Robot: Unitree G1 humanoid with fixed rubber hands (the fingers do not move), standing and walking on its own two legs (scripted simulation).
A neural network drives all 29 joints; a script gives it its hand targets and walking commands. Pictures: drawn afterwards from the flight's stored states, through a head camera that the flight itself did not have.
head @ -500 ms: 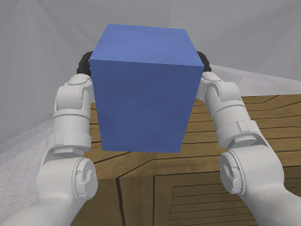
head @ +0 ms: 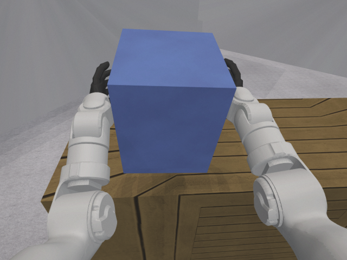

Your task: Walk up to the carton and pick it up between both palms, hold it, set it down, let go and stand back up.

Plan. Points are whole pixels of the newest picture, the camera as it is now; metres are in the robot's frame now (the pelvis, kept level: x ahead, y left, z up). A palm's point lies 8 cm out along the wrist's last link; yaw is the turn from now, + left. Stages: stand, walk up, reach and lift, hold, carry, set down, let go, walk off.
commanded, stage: set down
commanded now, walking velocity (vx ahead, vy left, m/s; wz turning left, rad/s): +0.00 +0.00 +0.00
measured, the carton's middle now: (167, 104) +0.41 +0.01 +0.22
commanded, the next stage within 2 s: none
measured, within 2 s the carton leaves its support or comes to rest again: neither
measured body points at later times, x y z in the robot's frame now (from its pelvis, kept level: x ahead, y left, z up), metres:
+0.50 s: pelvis +0.01 +0.00 +0.00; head -0.03 +0.01 +0.45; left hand +0.43 +0.15 +0.21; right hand +0.44 -0.15 +0.21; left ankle +0.01 +0.16 -0.74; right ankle +0.03 -0.12 -0.74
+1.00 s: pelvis +0.01 +0.00 +0.00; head -0.01 +0.00 +0.45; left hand +0.44 +0.15 +0.18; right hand +0.45 -0.14 +0.19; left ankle +0.01 +0.16 -0.74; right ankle +0.03 -0.12 -0.74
